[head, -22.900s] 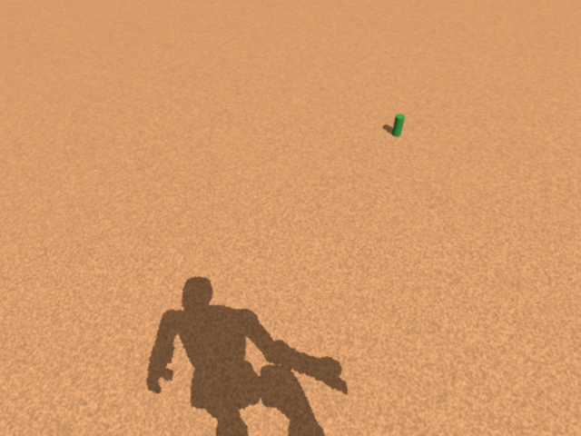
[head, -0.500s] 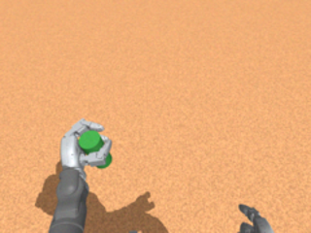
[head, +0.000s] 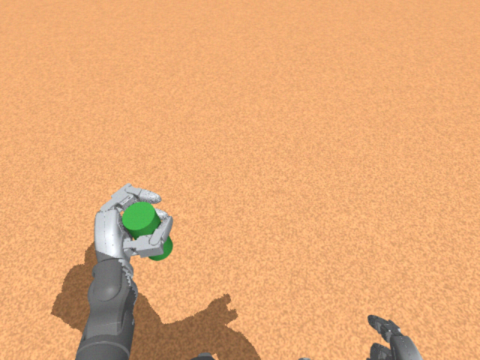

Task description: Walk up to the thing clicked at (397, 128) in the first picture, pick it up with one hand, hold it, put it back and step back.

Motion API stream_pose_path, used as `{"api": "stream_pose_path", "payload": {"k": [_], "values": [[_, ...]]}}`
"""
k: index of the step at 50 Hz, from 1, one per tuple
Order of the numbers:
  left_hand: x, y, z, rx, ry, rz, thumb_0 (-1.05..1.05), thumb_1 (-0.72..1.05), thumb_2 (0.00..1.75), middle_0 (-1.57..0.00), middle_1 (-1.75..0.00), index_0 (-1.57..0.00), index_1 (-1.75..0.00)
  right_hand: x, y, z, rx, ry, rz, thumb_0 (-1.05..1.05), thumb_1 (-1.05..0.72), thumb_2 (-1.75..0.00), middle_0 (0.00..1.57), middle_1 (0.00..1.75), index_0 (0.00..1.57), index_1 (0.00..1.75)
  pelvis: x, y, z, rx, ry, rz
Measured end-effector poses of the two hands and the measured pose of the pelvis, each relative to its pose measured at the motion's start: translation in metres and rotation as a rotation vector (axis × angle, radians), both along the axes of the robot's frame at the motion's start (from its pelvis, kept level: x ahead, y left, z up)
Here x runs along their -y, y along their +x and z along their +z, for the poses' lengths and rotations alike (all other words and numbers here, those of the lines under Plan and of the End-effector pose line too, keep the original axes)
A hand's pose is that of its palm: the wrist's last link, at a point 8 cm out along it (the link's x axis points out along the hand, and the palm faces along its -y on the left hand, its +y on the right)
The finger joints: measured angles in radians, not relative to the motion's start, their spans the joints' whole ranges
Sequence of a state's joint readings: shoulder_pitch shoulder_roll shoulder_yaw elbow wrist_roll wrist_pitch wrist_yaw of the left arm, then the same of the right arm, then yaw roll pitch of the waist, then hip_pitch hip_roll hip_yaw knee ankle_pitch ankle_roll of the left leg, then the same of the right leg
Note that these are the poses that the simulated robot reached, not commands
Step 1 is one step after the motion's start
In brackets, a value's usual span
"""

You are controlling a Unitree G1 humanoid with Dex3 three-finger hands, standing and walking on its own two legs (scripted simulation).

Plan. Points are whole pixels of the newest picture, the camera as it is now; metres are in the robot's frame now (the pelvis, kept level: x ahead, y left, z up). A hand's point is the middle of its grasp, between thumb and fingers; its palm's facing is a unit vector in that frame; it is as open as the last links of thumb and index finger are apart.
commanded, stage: crouch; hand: left
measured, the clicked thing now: (150, 233) +0.34 +0.18 +0.01
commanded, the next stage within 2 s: lower in 1.72 s
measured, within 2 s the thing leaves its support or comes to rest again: neither
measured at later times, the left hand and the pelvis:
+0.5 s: hand (167, 260) +0.37 +0.20 -0.18, palm faces +0.25 -0.97 -0.04, open 7.1 cm; pelvis -0.03 +0.00 -0.16, yaw -2 degrees
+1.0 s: hand (170, 284) +0.38 +0.24 -0.40, palm faces +0.27 -0.96 -0.04, open 7.0 cm; pelvis -0.08 +0.00 -0.35, yaw -6 degrees
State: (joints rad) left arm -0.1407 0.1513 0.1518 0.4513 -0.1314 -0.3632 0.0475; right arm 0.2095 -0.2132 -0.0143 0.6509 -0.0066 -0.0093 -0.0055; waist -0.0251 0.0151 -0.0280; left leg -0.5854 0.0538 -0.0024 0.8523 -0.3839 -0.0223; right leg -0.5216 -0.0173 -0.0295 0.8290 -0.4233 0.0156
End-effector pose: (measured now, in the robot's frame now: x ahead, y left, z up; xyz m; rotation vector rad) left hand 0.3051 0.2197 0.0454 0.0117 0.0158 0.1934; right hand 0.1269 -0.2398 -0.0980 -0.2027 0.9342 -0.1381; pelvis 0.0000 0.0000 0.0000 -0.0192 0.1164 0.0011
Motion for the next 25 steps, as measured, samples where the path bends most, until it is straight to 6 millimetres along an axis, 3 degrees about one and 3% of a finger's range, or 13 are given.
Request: {"api": "stream_pose_path", "payload": {"k": [7,12,16,25], "values": [[-0.005,-0.001,-0.041,-0.051,-0.007,0.022,0.00,-0.06,1.13,-0.88,-1.12,-0.90,-1.14,0.005,-0.009,-0.015,-0.038,-0.015,0.009,0.00,-0.89,-0.90,0.20,0.30,0.21,0.30,0.000,-0.006,-0.014,-0.066,-0.001,-0.002],[-0.012,0.004,-0.082,-0.030,-0.005,0.038,0.00,-0.05,1.12,-0.87,-1.12,-0.89,-1.14,0.012,-0.019,-0.043,-0.087,-0.042,0.029,0.00,-0.89,-0.90,0.20,0.30,0.21,0.30,0.001,-0.014,-0.040,-0.154,-0.006,-0.002],[-0.017,0.014,-0.124,0.002,0.010,0.030,0.01,-0.05,1.12,-0.87,-1.12,-0.89,-1.14,0.019,-0.027,-0.077,-0.119,-0.065,0.041,0.00,-0.89,-0.90,0.20,0.30,0.21,0.30,0.000,-0.020,-0.076,-0.246,-0.014,-0.006],[-0.024,0.028,-0.228,0.006,0.027,0.056,0.01,-0.05,1.13,-0.87,-1.12,-0.89,-1.14,0.019,-0.042,-0.179,-0.219,-0.051,0.061,0.00,-0.88,-0.90,0.20,0.30,0.20,0.30,0.000,-0.033,-0.165,-0.398,-0.024,-0.028]]}}
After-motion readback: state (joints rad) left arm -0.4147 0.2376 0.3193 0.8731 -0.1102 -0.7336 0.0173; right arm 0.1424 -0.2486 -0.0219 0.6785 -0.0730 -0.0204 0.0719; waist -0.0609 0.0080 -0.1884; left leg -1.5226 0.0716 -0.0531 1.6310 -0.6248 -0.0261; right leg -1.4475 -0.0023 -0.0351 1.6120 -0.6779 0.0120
